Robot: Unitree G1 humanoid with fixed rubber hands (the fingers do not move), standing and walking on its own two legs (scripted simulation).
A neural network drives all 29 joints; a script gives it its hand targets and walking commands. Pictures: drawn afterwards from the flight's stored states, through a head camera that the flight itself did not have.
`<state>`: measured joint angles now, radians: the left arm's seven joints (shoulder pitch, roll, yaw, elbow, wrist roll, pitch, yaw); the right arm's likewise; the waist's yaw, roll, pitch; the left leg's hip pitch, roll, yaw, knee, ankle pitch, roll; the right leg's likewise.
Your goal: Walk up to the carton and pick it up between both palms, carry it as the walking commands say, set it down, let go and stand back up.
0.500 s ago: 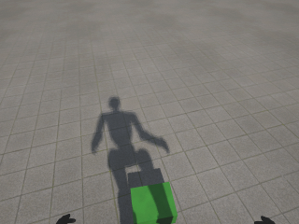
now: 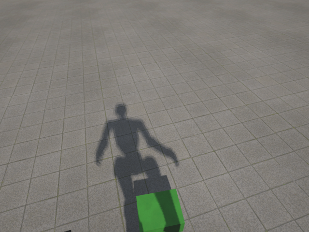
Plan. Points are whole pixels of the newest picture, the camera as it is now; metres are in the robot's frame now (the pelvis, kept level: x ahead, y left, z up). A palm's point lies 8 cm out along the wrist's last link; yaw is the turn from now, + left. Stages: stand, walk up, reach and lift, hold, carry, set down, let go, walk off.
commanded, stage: stand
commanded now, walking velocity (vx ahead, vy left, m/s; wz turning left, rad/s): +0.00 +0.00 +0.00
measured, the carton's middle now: (159, 213) +0.43 +0.03 -0.70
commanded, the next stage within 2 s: none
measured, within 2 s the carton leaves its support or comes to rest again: neither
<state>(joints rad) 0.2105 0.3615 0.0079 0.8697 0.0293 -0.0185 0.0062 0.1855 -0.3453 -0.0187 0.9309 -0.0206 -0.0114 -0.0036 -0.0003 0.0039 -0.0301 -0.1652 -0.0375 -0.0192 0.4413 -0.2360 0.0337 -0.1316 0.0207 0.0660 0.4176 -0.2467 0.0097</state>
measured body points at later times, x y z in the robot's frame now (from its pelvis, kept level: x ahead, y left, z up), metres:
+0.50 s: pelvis -0.02 -0.01 +0.00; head -0.03 +0.00 +0.45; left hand +0.07 +0.30 -0.12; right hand +0.06 -0.31 -0.12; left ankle +0.00 +0.10 -0.74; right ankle -0.01 -0.13 -0.74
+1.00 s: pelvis -0.01 -0.01 +0.00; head -0.02 -0.01 +0.45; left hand +0.07 +0.30 -0.12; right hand +0.08 -0.32 -0.12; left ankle +0.00 +0.10 -0.74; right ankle -0.01 -0.13 -0.74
